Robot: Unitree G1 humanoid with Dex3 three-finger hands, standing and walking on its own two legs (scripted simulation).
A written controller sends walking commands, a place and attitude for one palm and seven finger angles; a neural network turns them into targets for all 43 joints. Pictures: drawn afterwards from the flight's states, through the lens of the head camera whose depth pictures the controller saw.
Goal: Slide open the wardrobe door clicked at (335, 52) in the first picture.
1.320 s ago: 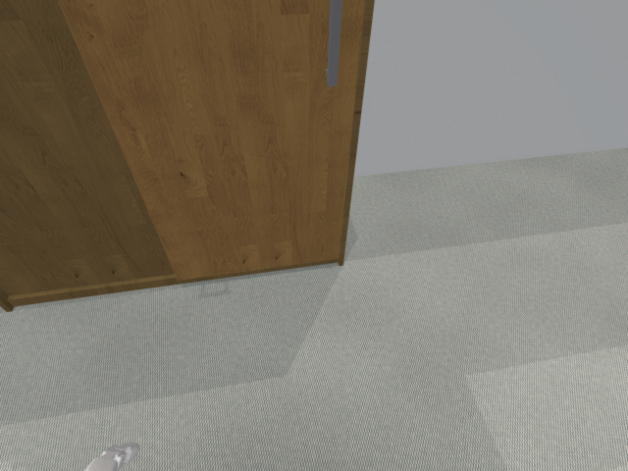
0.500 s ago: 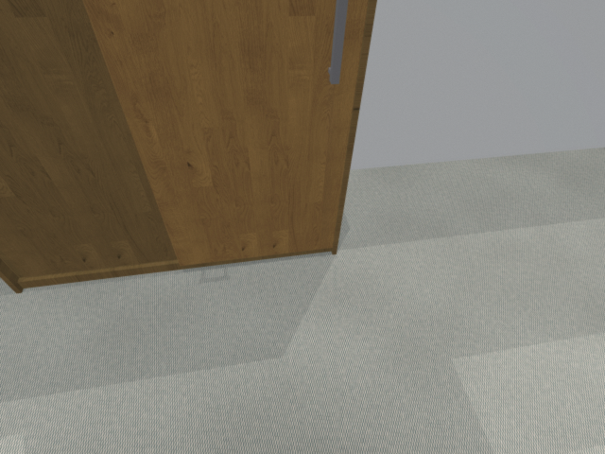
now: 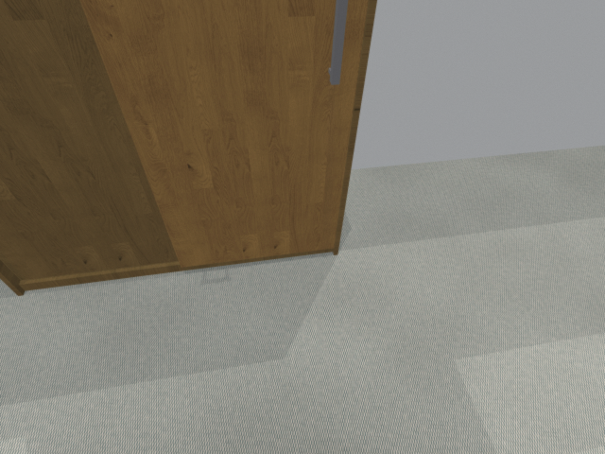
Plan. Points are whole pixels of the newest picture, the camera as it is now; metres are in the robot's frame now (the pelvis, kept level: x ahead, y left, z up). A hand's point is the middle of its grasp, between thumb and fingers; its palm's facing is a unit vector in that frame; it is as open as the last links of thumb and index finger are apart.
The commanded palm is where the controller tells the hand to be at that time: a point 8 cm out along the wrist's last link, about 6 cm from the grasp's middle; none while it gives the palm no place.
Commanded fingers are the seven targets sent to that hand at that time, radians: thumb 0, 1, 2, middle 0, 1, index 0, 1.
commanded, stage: look at it before walking up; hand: right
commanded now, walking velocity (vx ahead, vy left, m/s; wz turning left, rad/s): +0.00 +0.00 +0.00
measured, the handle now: (336, 34) +0.98 -0.02 +0.14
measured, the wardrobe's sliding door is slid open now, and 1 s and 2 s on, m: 0.00 0.00 0.00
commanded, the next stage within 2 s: turn to face it in 0.12 s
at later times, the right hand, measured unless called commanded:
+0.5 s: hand out of the picture +0.07 -0.23 -0.17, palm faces -0.07 +0.95 -0.32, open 7.4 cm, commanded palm none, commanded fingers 0.00 -0.90 -0.90 0.20 0.30 0.20 0.30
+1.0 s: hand out of the picture +0.07 -0.20 -0.18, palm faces -0.18 +0.96 -0.22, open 7.4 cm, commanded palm none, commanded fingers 0.00 -0.90 -0.90 0.20 0.30 0.20 0.30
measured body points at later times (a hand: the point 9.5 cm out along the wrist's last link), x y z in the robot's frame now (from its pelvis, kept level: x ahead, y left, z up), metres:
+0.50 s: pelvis +0.00 +0.00 +0.00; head +0.01 +0.00 +0.44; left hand +0.07 +0.28 -0.14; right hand +0.07 -0.28 -0.14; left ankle +0.01 +0.12 -0.74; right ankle +0.00 -0.13 -0.74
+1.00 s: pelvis -0.02 -0.02 -0.01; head +0.00 -0.02 +0.43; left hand -0.05 +0.23 -0.16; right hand +0.08 -0.25 -0.16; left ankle -0.02 +0.11 -0.72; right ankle +0.00 -0.12 -0.75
